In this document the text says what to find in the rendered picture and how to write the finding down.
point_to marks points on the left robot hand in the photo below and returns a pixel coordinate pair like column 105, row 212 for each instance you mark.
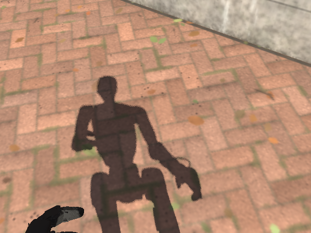
column 53, row 217

